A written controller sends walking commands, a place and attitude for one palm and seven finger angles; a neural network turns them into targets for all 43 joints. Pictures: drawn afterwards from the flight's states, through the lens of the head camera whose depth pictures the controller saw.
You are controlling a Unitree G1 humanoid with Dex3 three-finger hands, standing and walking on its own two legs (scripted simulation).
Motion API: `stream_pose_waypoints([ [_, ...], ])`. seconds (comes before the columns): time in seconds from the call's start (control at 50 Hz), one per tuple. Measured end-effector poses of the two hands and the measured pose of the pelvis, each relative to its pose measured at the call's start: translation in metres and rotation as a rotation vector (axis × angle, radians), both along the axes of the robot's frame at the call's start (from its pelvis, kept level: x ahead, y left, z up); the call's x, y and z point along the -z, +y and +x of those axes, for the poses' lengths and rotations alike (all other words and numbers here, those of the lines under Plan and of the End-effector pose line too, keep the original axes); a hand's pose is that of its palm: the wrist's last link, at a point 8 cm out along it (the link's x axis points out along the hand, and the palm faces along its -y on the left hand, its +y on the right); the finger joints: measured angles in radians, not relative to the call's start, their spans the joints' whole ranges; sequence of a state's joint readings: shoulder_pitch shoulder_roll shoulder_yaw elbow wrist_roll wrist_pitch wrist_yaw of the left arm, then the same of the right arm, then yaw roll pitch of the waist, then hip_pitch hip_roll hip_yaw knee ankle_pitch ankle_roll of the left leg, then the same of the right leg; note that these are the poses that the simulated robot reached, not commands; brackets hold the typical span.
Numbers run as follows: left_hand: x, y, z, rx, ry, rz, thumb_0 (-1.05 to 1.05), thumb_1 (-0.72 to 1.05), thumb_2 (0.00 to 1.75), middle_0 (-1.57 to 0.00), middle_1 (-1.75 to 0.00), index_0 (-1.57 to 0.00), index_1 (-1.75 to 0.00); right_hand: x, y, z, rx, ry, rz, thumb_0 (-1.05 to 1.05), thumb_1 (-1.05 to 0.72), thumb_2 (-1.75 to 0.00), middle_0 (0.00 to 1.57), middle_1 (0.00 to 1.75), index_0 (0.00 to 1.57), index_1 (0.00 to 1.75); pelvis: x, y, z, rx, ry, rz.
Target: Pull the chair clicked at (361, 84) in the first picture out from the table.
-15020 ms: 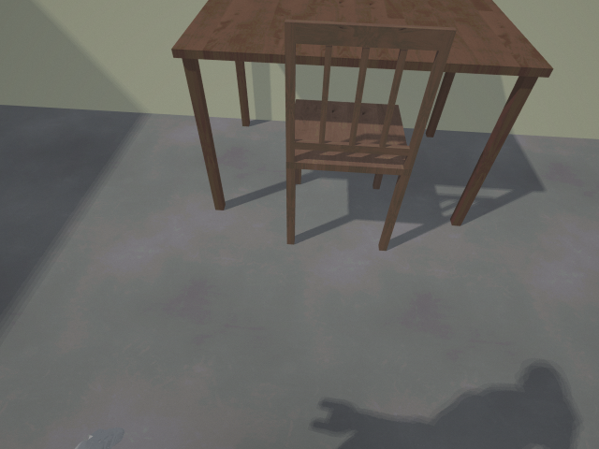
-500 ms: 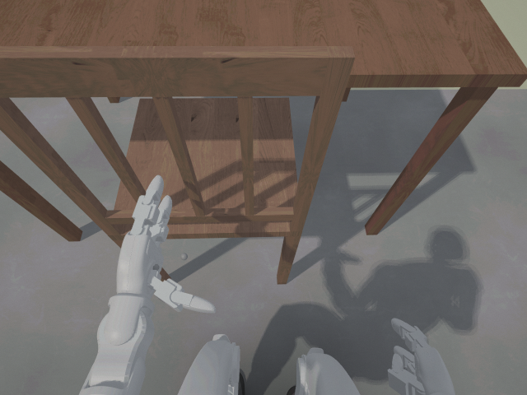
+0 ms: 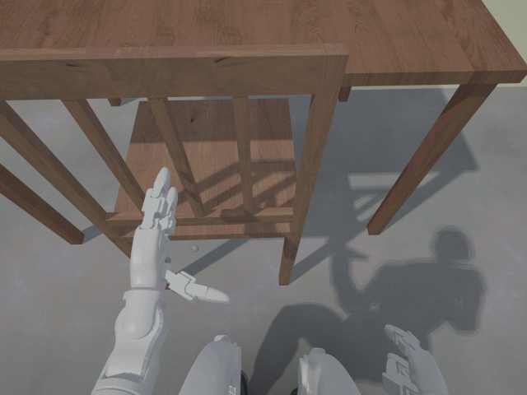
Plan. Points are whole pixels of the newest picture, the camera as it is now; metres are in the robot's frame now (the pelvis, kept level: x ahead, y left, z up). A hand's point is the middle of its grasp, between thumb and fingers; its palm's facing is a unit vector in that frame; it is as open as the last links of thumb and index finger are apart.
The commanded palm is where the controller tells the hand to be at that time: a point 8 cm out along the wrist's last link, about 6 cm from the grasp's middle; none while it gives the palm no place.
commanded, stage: aim the fingers beside a spindle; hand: left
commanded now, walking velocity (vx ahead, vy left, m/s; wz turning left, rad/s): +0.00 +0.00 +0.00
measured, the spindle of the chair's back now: (183, 168) +0.45 +0.15 +0.04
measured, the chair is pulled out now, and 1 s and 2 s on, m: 0.00 0.00 0.00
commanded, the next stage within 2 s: none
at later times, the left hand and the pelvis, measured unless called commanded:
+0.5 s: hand (190, 258) +0.31 +0.12 +0.01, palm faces +0.03 -1.00 +0.00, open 16.9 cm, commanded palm +0.29 +0.18 +0.02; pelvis +0.00 -0.01 +0.00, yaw +0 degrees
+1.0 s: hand (175, 246) +0.32 +0.14 +0.04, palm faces +0.06 -1.00 -0.04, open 16.9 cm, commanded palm +0.28 +0.17 +0.01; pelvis +0.00 +0.00 +0.00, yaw +0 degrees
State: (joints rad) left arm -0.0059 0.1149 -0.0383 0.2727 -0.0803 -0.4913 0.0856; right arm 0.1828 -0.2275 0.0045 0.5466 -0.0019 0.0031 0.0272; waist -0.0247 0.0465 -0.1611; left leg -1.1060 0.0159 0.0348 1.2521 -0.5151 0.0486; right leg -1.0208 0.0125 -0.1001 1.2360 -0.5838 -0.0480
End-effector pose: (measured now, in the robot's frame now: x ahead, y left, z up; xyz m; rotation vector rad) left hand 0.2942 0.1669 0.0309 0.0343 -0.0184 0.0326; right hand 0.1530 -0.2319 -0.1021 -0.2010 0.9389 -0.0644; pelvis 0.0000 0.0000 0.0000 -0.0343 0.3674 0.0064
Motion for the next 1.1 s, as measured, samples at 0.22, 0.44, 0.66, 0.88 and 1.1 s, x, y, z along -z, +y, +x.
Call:
stream_pose_waypoints([
  [0.22, 0.006, 0.002, -0.015, 0.001, 0.016, -0.021, -0.02, -0.50, 0.30, -0.06, -0.08, -0.06, -0.08, -0.005, -0.012, 0.002, 0.004, -0.016, -0.033, 0.01, -0.91, -0.90, 0.20, 0.30, 0.21, 0.30, 0.000, -0.006, 0.000, -0.006, -0.007, -0.002],
  [0.44, 0.026, 0.008, -0.002, 0.011, 0.100, -0.026, -0.01, -0.50, 0.30, -0.06, -0.08, -0.06, -0.08, -0.004, -0.016, 0.001, 0.015, -0.011, -0.034, 0.01, -0.91, -0.90, 0.20, 0.30, 0.21, 0.30, 0.002, -0.008, -0.001, -0.003, 0.001, -0.001],
  [0.66, -0.007, 0.019, -0.007, -0.003, -0.031, -0.012, -0.01, -0.50, 0.30, -0.06, -0.08, -0.06, -0.08, -0.005, -0.009, 0.000, 0.004, -0.008, -0.025, 0.01, -0.91, -0.90, 0.20, 0.30, 0.20, 0.30, -0.002, -0.003, 0.002, -0.008, -0.005, -0.007],
  [0.88, 0.004, 0.008, -0.013, 0.001, -0.010, -0.036, -0.02, -0.50, 0.30, -0.07, -0.08, -0.07, -0.08, -0.006, -0.004, 0.003, 0.015, -0.034, -0.043, 0.01, -0.91, -0.90, 0.20, 0.30, 0.21, 0.30, 0.002, 0.003, -0.001, 0.003, 0.003, -0.009],
  [1.1, 0.035, -0.009, -0.010, 0.086, 0.162, -0.076, -0.01, -0.50, 0.30, -0.06, -0.08, -0.06, -0.08, -0.004, 0.006, 0.002, 0.002, -0.016, -0.012, 0.01, -0.91, -0.90, 0.20, 0.30, 0.21, 0.30, 0.001, 0.007, -0.002, -0.011, 0.006, -0.016],
])
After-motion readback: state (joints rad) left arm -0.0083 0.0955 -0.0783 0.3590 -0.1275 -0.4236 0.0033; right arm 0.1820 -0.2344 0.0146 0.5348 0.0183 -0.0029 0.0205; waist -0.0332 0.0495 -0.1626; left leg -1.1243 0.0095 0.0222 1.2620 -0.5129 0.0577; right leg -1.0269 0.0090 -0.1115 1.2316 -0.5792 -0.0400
